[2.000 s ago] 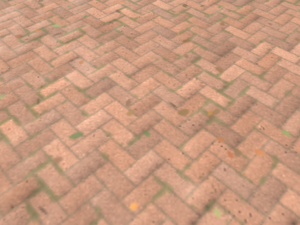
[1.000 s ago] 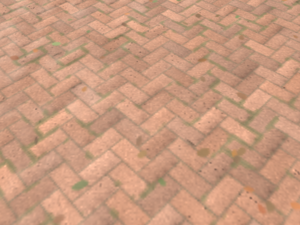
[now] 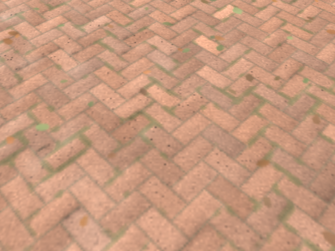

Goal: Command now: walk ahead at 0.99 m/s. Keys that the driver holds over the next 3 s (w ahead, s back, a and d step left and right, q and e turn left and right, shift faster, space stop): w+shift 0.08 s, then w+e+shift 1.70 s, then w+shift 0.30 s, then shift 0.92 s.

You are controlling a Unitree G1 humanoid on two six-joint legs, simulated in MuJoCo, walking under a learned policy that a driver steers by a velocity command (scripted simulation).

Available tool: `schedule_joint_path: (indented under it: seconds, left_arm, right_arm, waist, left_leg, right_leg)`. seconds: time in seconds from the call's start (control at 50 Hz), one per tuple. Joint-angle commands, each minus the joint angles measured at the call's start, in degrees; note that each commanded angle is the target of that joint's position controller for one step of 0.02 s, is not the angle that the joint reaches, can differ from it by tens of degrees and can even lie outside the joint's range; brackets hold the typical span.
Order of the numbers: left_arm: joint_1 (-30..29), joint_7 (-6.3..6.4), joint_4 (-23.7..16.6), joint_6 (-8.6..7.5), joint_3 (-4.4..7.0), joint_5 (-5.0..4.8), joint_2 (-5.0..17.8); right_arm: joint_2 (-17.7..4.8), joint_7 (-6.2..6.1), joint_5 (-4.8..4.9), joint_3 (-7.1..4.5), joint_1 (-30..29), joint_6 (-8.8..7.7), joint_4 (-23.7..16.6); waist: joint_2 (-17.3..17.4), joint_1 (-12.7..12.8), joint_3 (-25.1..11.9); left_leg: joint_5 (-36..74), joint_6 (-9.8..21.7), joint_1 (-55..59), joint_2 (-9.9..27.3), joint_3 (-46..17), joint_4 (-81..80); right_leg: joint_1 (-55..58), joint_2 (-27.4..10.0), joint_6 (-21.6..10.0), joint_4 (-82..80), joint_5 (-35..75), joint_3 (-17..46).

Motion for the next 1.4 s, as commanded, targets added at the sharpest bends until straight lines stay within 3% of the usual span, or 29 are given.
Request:
schedule_joint_path:
  seconds: [0.02,0.08,0.14,0.28,0.32,0.36,0.38,0.4,0.42,0.46,0.5,0.56,0.7,0.78,0.8,0.82,0.84,0.86,0.88,0.96,1.04,1.16,1.2,1.22,1.24,1.26,1.28,1.32,1.4]
  left_arm:
    - [12.03,0.01,3.21,-0.73,2.7,-0.01,5.45]
    - [12.49,0.5,5.95,-2.22,1.33,-0.87,2.59]
    - [16.25,0.22,7.08,-3.22,1.58,-2.14,4.49]
    - [20.66,0.45,7.13,-3.48,3.08,-2.9,10.1]
    - [20.97,0.93,7.15,-2.85,3.57,-2.1,12.51]
    - [17.31,1.1,6.01,-2.11,4.03,-0.99,13.27]
    - [18.84,0.88,3.27,-2.44,2.32,-1.65,4.74]
    - [23.76,0.59,-0.15,-2.43,1.28,-5.13,0.82]
    - [17.85,1.33,0.62,-1.5,1.97,-3.89,5.72]
    - [11.98,0.32,0.52,-0.42,2.12,-2.56,5.14]
    - [11.33,-0.93,-0.79,1.63,1.76,-0.87,2.36]
    - [4.36,-2.34,-5.39,3.63,0.93,-0.63,0.54]
    - [-7.94,-4.54,-10.82,3.39,-0.21,-0.97,2.99]
    - [9.8,-2.89,-6.03,3.01,1.97,-1.5,8.31]
    - [21.48,-1.84,-2.35,2.92,3.68,-1.46,10.86]
    - [23.39,-0.31,-0.43,3.14,5.33,-1.81,13.09]
    - [17.62,0.19,-1.33,3.73,6.11,-2.05,18.03]
    - [17.35,0.09,-3.85,4.38,6.79,-0.64,21.36]
    - [16.96,0.64,-4.27,4.27,6.62,-0.51,18.33]
    - [11.03,1.57,-3.61,1.0,4.16,-1.79,10.88]
    - [13.27,0.89,-3.51,-0.81,4.28,-1.92,11.15]
    - [17.12,0.55,-2.57,-0.52,5.42,-2.7,12.96]
    - [15.37,0.73,-2.98,-0.5,5.97,-2.09,15.78]
    - [11.99,0.43,-3.59,-0.69,6.23,-1.75,17.44]
    - [9.66,0.24,-5.02,-1.41,4.89,-1.44,12.65]
    - [15.66,0.45,-7.74,-1.35,2.16,-3.65,1.89]
    - [15.28,0.91,-8.77,-0.71,1.39,-3.12,5.72]
    - [8.5,-0.07,-7.59,0.9,2.26,-0.86,9.68]
    - [2.9,-2.98,-11.49,3.65,0.72,-0.11,4.31]
  right_arm:
    - [-5.94,0.26,0.11,-0.74,-5.4,-1.75,-7.54]
    - [-2.49,1.99,-2.03,0.31,-5.68,0.88,-8.85]
    - [-3.45,2.77,-3.03,0.98,-17.98,1.15,-14.68]
    - [-5.98,2.76,-1.22,1.53,-29.5,0.11,-19.46]
    - [-9.46,1.45,-1.45,0.14,-22.71,-0.21,-18.22]
    - [-14.59,-0.72,-1.6,-2.31,-1.46,-0.53,-12.91]
    - [-19.42,-1.78,-4.08,-3.77,7.03,-0.62,-12.25]
    - [-21.21,-0.82,-4.38,-4.32,2.69,-0.24,-12.81]
    - [-15.0,-0.27,-3.6,-3.76,-3.29,0.06,-13.62]
    - [-8.18,-0.06,-3.24,-2.32,-7.45,-0.21,-12.53]
    - [-5.49,-0.18,-2.35,-1.48,-5.85,-0.83,-9.84]
    - [-4.4,0.6,-0.55,-1.3,-5.13,-2.21,-7.63]
    - [-9.57,-0.34,-0.91,-2.16,-3.98,-3.0,-6.79]
    - [-16.65,-1.8,-1.26,-4.04,-4.15,0.71,-8.97]
    - [-16.85,-1.61,-1.53,-4.27,-6.1,1.72,-10.13]
    - [-14.33,-0.78,-1.9,-4.08,-6.13,2.07,-10.02]
    - [-5.4,-0.1,-2.98,-1.85,-5.09,1.29,-13.73]
    - [-7.19,-0.06,-1.44,-1.47,-6.9,-0.48,-20.87]
    - [-9.79,-0.12,-1.75,-1.39,-11.37,-1.98,-20.92]
    - [-8.69,-0.19,-3.87,-0.67,-10.83,0.81,-19.3]
    - [-5.63,0.9,-2.87,0.8,-22.94,2.18,-24.87]
    - [-7.19,0.93,-1.06,0.82,-27.85,1.45,-27.7]
    - [-11.79,-0.25,-0.79,-1.13,-17.95,1.15,-25.12]
    - [-14.13,-1.2,-0.48,-2.4,-6.56,0.94,-22.61]
    - [-17.86,-2.5,-1.6,-3.96,6.2,0.79,-20.18]
    - [-21.54,-2.39,-4.62,-4.55,6.42,0.45,-19.94]
    - [-19.5,-1.58,-3.59,-4.92,-0.65,0.96,-20.9]
    - [-10.38,-1.14,-2.75,-2.99,-8.46,1.5,-20.97]
    - [-6.95,-0.13,-1.24,-1.87,-3.28,-0.2,-14.32]
  waist:
    - [3.12,3.78,-4.13]
    - [-0.68,-1.47,0.98]
    - [-0.66,0.0,6.54]
    - [-1.79,3.53,3.3]
    - [-4.48,0.17,-3.75]
    - [-4.92,-10.54,-14.86]
    - [5.96,-10.56,-24.16]
    - [22.66,-4.15,-31.44]
    - [11.91,-4.04,-21.25]
    - [1.49,-2.68,-8.12]
    - [4.7,0.21,-4.77]
    - [4.77,1.71,-0.19]
    - [1.04,3.23,5.67]
    - [6.25,13.25,-6.52]
    - [5.26,17.68,-11.63]
    - [-0.93,16.43,-10.44]
    - [-14.08,7.85,-6.28]
    - [-12.38,6.99,-17.47]
    - [-1.84,7.53,-11.76]
    - [6.81,-1.71,-0.05]
    - [3.44,1.06,3.49]
    - [-2.34,5.11,-1.13]
    - [-2.79,0.02,-8.22]
    - [-2.76,-7.38,-13.35]
    - [0.44,-12.75,-19.91]
    - [18.68,-6.08,-25.95]
    - [20.1,-3.41,-24.32]
    - [4.5,-2.36,-9.36]
    - [4.82,0.17,-1.83]
  left_leg:
    - [5.53,1.55,-33.93,5.82,-4.57,13.4]
    - [5.19,-1.01,-29.21,9.23,-4.49,5.8]
    - [12.51,-4.37,-34.82,11.5,0.47,-7.17]
    - [29.55,-4.47,-19.55,4.89,4.2,-36.05]
    - [19.87,-3.25,-11.27,1.53,3.53,-37.48]
    - [10.97,-2.56,13.36,5.64,0.28,-35.5]
    - [-11.48,-1.65,26.97,21.16,-16.93,-36.61]
    - [-21.16,2.65,32.64,31.45,-46.42,-50.48]
    - [-24.69,1.35,25.16,27.39,-39.93,-52.33]
    - [-4.84,-0.3,9.85,22.38,-20.7,-52.77]
    - [3.97,-1.18,2.95,20.25,-10.44,-54.02]
    - [13.7,-2.65,-0.86,19.03,0.65,-57.47]
    - [46.05,-4.73,1.58,14.17,19.46,-60.74]
    - [83.1,-4.35,8.73,17.8,18.52,-31.92]
    - [76.88,-3.49,2.88,18.25,16.54,-15.21]
    - [36.33,-4.69,-9.58,11.37,15.77,5.5]
    - [-10.43,-6.68,-30.23,2.01,11.9,26.95]
    - [-8.86,-7.66,-44.25,0.5,-0.51,30.77]
    - [-4.49,-7.32,-47.55,4.11,-3.52,25.51]
    - [-1.92,-10.05,-32.99,10.14,-3.65,8.11]
    - [9.92,-11.48,-27.81,9.85,0.2,-13.44]
    - [24.51,-7.77,-17.09,3.6,0.36,-35.54]
    - [16.47,-6.77,-4.52,0.47,-0.14,-36.08]
    - [12.7,-6.29,7.53,1.47,0.23,-36.19]
    - [-1.47,-4.96,21.81,9.48,-6.94,-34.77]
    - [-19.18,-0.77,34.09,27.87,-35.67,-43.8]
    - [-30.01,1.1,28.05,29.03,-51.69,-52.86]
    - [-19.49,0.38,11.72,22.97,-30.91,-52.33]
    - [1.91,-2.06,1.18,19.15,-10.36,-55.72]
  right_leg:
    - [28.26,-19.56,-8.33,-23.35,-15.27,34.52]
    - [14.12,-14.58,-5.72,-28.25,-13.01,24.01]
    - [10.16,-11.32,-7.34,-33.57,-5.24,19.8]
    - [21.83,-10.79,-4.26,-31.38,30.05,16.65]
    - [28.99,-11.36,-2.23,-18.27,47.74,17.02]
    - [17.85,-7.96,-0.72,9.62,38.58,16.36]
    - [4.57,-3.31,-0.5,31.89,9.74,13.65]
    - [-9.28,1.16,0.14,45.64,-16.06,13.38]
    - [-14.84,-3.8,-0.81,47.2,-10.64,13.27]
    - [-13.66,-7.96,0.01,41.78,-4.44,11.91]
    - [-12.0,-10.37,1.02,40.53,-4.23,11.42]
    - [-16.13,-12.38,1.87,37.41,-0.38,9.34]
    - [-7.61,-6.55,-2.0,9.74,14.8,-2.32]
    - [13.1,1.3,-5.81,8.53,3.31,-4.27]
    - [26.35,2.57,-7.56,5.98,-1.27,-1.15]
    - [35.54,0.32,-9.28,1.97,-5.8,5.86]
    - [39.53,-8.82,-12.91,1.75,6.5,25.96]
    - [50.89,-16.62,-21.83,-13.8,-8.67,51.01]
    - [45.54,-18.63,-19.24,-22.31,-16.23,55.1]
    - [15.52,-9.82,-14.22,-23.39,1.08,36.92]
    - [5.66,-3.31,-11.94,-26.14,8.09,29.19]
    - [17.79,-4.23,-5.46,-19.97,28.2,30.3]
    - [21.51,-3.94,-2.51,-6.87,42.53,30.76]
    - [17.78,-2.61,-1.3,6.27,42.33,29.68]
    - [8.87,0.15,-0.48,24.21,30.03,26.58]
    - [-9.01,6.71,0.98,41.96,-20.74,20.27]
    - [-15.81,2.57,0.17,46.93,-15.79,16.59]
    - [-15.93,-3.87,0.91,42.88,-6.14,13.36]
    - [-16.93,-9.13,1.93,40.18,-4.68,12.45]
Next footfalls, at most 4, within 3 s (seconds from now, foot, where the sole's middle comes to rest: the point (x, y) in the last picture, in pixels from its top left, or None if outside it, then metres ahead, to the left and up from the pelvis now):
0.36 left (138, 216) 0.59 0.13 -0.75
0.82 right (208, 148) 0.92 -0.18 -0.75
1.24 left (233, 83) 1.35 -0.36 -0.75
1.70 right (317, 88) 1.31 -0.82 -0.75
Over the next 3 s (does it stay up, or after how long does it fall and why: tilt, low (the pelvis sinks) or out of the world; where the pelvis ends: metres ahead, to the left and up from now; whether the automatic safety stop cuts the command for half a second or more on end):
stays up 1.33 -1.41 0.02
